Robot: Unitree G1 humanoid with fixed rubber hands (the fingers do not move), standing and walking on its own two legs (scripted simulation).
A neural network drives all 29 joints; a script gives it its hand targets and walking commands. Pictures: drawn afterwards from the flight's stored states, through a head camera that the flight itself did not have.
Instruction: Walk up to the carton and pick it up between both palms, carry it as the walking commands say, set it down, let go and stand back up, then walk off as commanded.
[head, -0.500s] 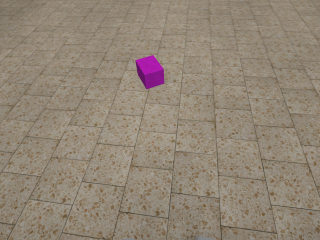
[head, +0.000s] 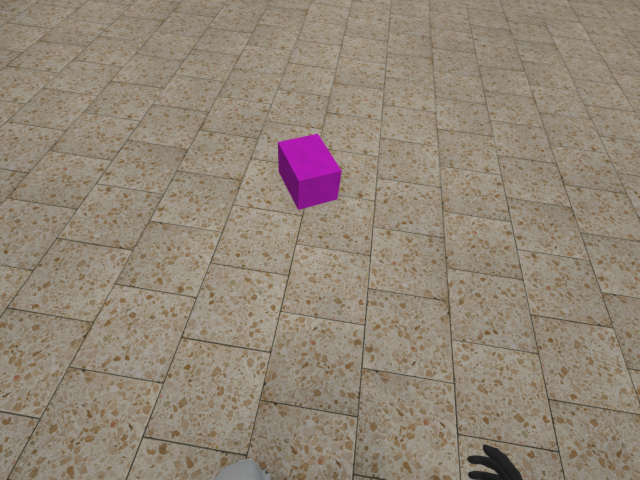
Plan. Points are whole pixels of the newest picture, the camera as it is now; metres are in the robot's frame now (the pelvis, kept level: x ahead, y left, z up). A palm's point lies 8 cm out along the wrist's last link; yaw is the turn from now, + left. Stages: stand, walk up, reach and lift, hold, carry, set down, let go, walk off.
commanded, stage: walk up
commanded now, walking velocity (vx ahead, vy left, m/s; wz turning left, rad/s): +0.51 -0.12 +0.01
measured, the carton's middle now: (308, 171) +1.32 +0.04 -0.68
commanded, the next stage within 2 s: none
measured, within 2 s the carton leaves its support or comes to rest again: neither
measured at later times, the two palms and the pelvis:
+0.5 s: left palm (223, 274) +0.44 +0.18 -0.11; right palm (513, 448) +0.18 -0.28 -0.14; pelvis +0.27 -0.04 -0.01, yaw +1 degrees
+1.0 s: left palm (189, 284) +0.42 +0.24 -0.13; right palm (418, 191) +0.68 -0.20 -0.12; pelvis +0.53 +0.02 +0.00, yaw +1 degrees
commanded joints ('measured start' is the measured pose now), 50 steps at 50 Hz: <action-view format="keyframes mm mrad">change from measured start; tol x16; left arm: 1 2 73 24 -62 -28 -19 -6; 18 -450 34 -25 -230 -8 38 -63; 22 -362 58 -10 -199 16 16 -40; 26 128 304 57 -39 17 -19 1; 32 -78 64 -8 -38 -4 -25 -4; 50 83 99 9 -11 4 -18 7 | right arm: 1 245 -209 -45 46 -15 -22 -21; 26 488 -12 -9 88 35 3 -38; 44 -118 -37 -1 -87 8 72 53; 50 13 -83 -20 -50 -3 34 33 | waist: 1 -78 164 -179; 8 -38 55 -3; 21 -75 311 45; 26 58 -306 -321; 28 44 1 -148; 42 15 -115 137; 50 -24 -170 -2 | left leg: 1 481 321 -486 -281 211 76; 4 296 197 -288 -355 100 53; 20 387 180 -78 -442 161 82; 23 394 124 -11 -74 403 43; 24 243 91 -10 169 324 23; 25 4 -5 -15 489 -268 -13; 28 -143 23 -202 713 -231 -15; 42 -298 77 -108 239 165 -83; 50 117 -8 -7 -82 20 -38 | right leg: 1 -382 -8 65 277 128 -42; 13 -470 -31 -21 -165 436 52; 23 20 75 -137 -506 313 -42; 24 267 33 -101 -499 307 -67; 26 518 -418 688 -731 312 -217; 32 40 -171 126 -716 627 -56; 41 32 -200 76 -875 255 -112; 50 147 -118 -108 -654 463 -73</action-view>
